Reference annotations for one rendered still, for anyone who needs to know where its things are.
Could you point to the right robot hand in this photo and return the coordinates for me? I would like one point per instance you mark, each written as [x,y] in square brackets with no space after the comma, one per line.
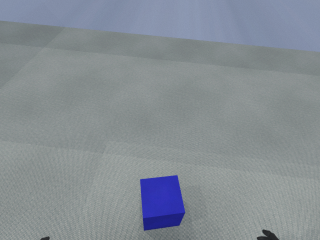
[269,235]

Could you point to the carton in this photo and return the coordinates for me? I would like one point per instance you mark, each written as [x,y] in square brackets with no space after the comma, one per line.
[162,202]

